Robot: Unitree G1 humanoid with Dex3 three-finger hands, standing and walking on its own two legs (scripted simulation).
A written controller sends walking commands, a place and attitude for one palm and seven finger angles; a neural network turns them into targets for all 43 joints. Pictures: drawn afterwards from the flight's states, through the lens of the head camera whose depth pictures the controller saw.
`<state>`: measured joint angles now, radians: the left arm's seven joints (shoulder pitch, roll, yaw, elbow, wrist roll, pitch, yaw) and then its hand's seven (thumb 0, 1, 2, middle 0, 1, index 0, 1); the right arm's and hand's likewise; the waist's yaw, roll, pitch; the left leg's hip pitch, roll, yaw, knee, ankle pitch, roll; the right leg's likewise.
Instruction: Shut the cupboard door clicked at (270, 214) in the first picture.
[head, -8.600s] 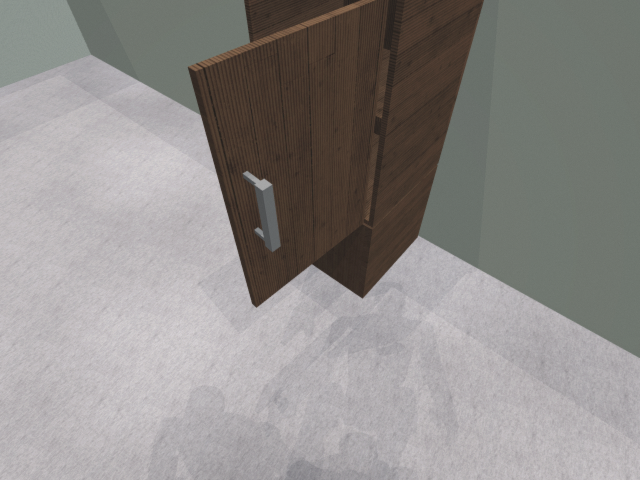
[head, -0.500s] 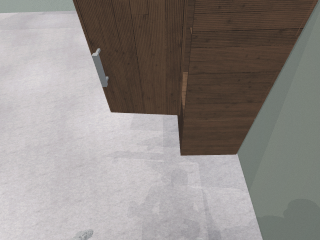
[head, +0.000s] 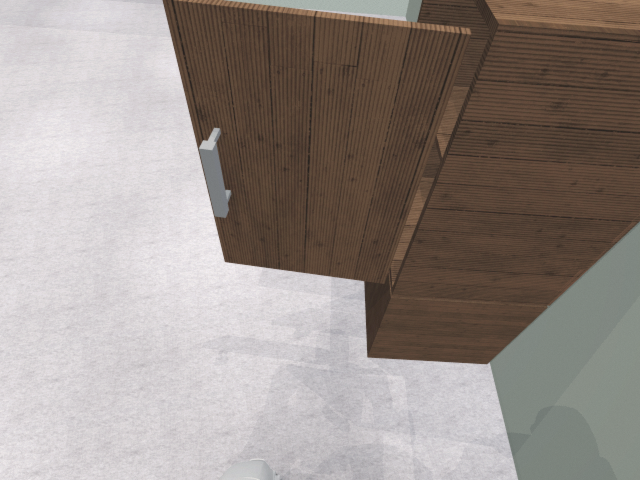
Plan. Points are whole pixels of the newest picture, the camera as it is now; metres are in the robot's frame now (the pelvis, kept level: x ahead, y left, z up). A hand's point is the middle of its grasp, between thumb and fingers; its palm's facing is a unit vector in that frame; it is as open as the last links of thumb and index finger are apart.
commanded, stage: come to a stop and stand still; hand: left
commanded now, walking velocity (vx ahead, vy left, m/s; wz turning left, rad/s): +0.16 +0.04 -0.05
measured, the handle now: (218, 174) +0.58 +0.24 -0.01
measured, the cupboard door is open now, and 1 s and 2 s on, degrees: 85 85 85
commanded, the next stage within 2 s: look again from close up in 1.78 s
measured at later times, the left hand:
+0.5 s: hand (199, 458) +0.16 +0.18 -0.16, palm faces -0.02 -0.98 -0.21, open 7.4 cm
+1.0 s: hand out of the picture +0.10 +0.19 -0.14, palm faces -0.05 -0.96 -0.28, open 7.4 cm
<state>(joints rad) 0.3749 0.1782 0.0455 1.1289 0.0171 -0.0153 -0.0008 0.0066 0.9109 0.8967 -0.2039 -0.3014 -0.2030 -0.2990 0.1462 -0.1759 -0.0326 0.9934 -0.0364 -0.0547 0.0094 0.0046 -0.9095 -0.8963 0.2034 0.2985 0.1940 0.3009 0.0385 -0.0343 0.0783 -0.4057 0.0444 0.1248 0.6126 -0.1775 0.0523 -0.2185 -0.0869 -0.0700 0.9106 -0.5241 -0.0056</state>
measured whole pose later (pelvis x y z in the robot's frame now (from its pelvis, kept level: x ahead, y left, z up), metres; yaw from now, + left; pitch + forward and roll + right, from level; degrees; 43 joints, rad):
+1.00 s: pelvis +0.05 +0.00 +0.01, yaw -3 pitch -1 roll +1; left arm 0.27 0.18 -0.02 1.02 0.01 0.01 0.02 0.01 0.90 0.90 -0.20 -0.30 -0.20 -0.30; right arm 0.24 -0.20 -0.01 0.97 -0.02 0.00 -0.01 0.00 -0.92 -0.90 0.20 0.30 0.20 0.30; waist -0.01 0.05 0.03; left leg -0.23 0.01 0.11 0.51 -0.25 0.02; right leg -0.25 -0.02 0.01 0.57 -0.30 0.00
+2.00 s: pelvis +0.08 -0.04 +0.02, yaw -2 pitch -1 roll +1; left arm 0.26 0.16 -0.02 1.12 0.01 -0.03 0.02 0.01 0.91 0.90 -0.20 -0.30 -0.20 -0.30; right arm 0.24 -0.17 0.01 1.14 -0.02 -0.02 -0.03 0.01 -0.91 -0.90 0.20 0.30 0.19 0.30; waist 0.01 0.01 0.04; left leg -0.14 0.06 0.07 0.40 -0.23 -0.04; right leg -0.15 0.03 -0.03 0.44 -0.27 -0.05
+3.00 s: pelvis +0.11 +0.01 +0.01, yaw -2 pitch +0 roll +2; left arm 0.25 0.17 0.04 1.04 0.02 0.02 0.03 0.01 0.90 0.90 -0.20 -0.30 -0.20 -0.30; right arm 0.31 -0.15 0.00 1.06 -0.03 0.00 -0.03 0.00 -0.90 -0.90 0.20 0.30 0.19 0.30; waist 0.01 -0.01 0.08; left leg -0.16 -0.03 0.12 0.49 -0.32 0.04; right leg -0.31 -0.05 -0.08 0.72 -0.43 -0.03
